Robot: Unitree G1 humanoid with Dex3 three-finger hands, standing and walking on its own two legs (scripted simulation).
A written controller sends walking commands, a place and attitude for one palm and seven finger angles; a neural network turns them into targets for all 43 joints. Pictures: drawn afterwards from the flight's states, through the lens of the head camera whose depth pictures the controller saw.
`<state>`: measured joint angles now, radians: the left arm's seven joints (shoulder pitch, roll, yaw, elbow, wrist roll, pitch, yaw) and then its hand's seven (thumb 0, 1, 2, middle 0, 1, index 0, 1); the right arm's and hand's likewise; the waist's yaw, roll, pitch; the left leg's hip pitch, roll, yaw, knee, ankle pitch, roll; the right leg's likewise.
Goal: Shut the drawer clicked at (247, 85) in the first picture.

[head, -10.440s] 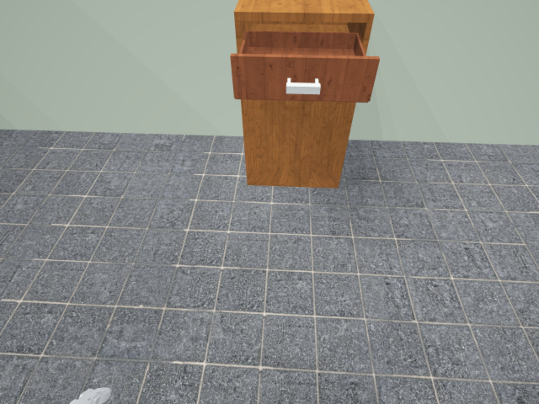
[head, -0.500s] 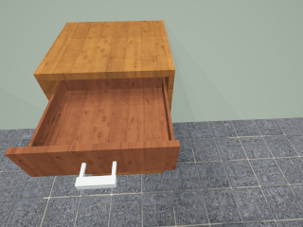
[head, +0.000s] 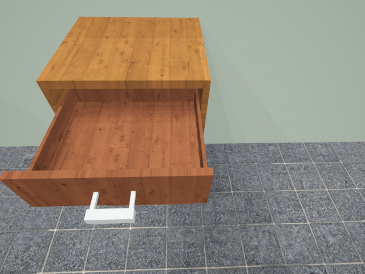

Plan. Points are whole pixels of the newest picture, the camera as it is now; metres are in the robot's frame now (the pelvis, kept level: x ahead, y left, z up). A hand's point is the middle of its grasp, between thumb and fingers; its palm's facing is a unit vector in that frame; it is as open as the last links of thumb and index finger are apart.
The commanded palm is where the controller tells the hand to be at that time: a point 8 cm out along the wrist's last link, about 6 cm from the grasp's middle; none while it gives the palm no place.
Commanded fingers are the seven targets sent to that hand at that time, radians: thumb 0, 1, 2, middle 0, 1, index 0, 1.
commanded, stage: come to a stop and stand still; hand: left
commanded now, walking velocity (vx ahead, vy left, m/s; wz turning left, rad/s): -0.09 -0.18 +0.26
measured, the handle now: (112, 206) +0.26 +0.18 -0.01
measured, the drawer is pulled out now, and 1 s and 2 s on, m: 0.30 0.30 0.30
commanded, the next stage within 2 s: none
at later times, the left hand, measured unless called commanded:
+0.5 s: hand out of the picture -0.05 +0.10 -0.15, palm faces +0.17 -0.95 -0.25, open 7.4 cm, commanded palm none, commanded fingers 0.00 0.90 0.90 -0.20 -0.30 -0.20 -0.30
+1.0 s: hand out of the picture -0.04 +0.17 -0.17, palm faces +0.12 -0.96 -0.24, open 7.4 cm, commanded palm none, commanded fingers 0.00 0.90 0.90 -0.20 -0.30 -0.20 -0.30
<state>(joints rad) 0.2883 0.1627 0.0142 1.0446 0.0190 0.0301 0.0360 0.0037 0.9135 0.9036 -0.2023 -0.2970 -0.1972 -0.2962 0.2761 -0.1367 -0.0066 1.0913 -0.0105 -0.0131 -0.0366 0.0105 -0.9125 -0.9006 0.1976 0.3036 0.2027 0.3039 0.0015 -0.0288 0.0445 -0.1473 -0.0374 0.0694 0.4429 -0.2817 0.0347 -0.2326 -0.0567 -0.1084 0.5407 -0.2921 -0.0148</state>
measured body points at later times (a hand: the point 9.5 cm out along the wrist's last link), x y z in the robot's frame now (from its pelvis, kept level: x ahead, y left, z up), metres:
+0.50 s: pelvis -0.03 -0.07 +0.01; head -0.01 -0.10 +0.46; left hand -0.05 +0.15 -0.14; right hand +0.02 -0.30 -0.17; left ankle -0.07 +0.09 -0.66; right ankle +0.00 -0.10 -0.74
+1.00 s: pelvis -0.05 -0.01 +0.00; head -0.06 -0.03 +0.45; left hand -0.04 +0.22 -0.15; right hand -0.04 -0.22 -0.17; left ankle -0.10 +0.05 -0.74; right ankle +0.00 -0.10 -0.74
